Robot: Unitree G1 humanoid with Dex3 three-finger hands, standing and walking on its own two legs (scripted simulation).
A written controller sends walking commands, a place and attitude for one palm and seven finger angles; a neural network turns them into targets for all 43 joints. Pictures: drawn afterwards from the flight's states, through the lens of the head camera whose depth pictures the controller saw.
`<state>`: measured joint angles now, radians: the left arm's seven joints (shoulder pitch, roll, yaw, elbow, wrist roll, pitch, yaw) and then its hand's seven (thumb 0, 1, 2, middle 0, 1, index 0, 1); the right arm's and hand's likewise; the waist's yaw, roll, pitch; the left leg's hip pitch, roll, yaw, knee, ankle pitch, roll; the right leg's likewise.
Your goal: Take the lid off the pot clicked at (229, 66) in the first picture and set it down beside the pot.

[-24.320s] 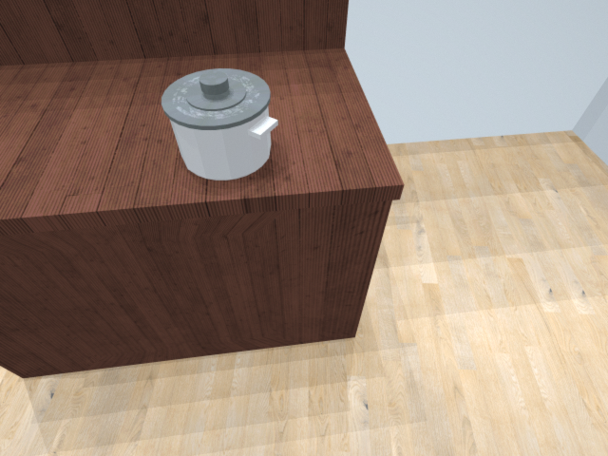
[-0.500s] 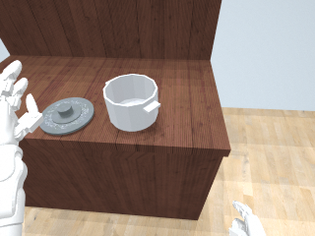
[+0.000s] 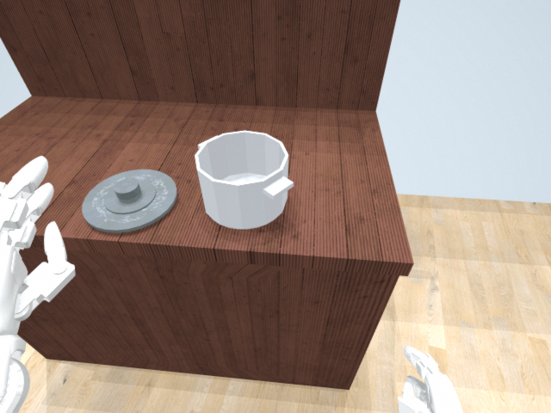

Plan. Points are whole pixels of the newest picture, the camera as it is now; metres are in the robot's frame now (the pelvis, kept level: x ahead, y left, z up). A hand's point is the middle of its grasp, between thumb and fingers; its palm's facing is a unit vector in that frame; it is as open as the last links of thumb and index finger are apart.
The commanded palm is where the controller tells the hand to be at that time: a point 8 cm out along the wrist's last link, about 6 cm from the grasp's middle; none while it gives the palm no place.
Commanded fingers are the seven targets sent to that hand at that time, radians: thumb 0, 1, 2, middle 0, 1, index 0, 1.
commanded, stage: draw the hand back to the body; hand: left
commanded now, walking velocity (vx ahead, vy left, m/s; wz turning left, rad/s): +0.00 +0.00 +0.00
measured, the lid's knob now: (127, 188) +0.50 +0.38 +0.03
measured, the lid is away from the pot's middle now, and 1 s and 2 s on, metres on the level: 0.24 0.24 0.24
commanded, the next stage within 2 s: step back with the hand held close in 0.16 s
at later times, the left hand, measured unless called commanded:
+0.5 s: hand (59, 281) +0.18 +0.25 +0.19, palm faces +0.36 -0.83 -0.42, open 7.4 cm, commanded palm +0.12 +0.30 +0.21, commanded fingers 0.00 0.90 0.90 -0.20 -0.30 -0.20 -0.30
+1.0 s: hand out of the picture +0.10 +0.27 +0.19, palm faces +0.43 -0.79 -0.43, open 7.4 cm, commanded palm +0.04 +0.32 +0.21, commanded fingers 0.00 0.90 0.90 -0.20 -0.30 -0.20 -0.30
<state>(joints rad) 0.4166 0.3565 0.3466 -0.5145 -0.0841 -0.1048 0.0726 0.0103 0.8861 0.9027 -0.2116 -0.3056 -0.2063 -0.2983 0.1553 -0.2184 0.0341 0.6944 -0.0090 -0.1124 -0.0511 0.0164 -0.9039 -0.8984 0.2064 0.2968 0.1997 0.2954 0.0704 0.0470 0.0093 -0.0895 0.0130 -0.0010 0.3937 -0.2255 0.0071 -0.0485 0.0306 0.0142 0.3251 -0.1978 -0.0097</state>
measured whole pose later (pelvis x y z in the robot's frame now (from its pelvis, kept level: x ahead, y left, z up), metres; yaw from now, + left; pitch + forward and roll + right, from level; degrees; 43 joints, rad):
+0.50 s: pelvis -0.01 +0.02 -0.01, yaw -1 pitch -1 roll -1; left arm 0.51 0.39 0.38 -0.58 -0.07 -0.16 0.08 0.01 0.89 0.90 -0.21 -0.31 -0.21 -0.30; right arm 0.17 -0.24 0.01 0.59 0.01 -0.01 -0.06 0.02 -0.90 -0.90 0.21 0.30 0.20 0.30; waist 0.02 0.04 -0.03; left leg -0.24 0.00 0.02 0.52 -0.26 0.03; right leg -0.20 0.02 0.03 0.44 -0.22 0.02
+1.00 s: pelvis -0.09 +0.04 -0.02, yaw +1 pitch -1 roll -3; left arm 0.55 0.42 0.43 -0.65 -0.04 -0.22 0.17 0.01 0.88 0.90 -0.22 -0.31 -0.21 -0.30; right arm 0.26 -0.22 0.00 0.57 0.01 -0.02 -0.09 0.02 -0.90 -0.90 0.21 0.30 0.20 0.30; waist -0.02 0.03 -0.01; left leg -0.44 -0.01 0.02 0.65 -0.21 0.07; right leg -0.38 0.02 0.03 0.61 -0.27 0.02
